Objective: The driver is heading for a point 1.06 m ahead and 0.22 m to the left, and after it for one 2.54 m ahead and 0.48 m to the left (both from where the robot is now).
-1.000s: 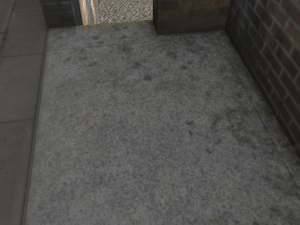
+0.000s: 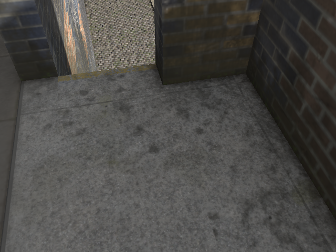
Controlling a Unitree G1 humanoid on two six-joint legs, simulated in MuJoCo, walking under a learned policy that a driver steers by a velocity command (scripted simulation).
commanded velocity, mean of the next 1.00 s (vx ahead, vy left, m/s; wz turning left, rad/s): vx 0.49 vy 0.00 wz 0.39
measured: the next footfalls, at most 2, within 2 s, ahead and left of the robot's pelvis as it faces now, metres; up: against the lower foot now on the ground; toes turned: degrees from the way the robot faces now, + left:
right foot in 0.26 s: +0.32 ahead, -0.17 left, +0.00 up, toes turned +1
left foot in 0.82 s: +0.55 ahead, +0.14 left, +0.00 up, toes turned +23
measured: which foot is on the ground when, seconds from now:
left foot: down 0.00-0.28, up 0.30-0.80, down 0.82-1.00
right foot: up 0.00-0.24, down 0.26-0.82, up 0.84-1.00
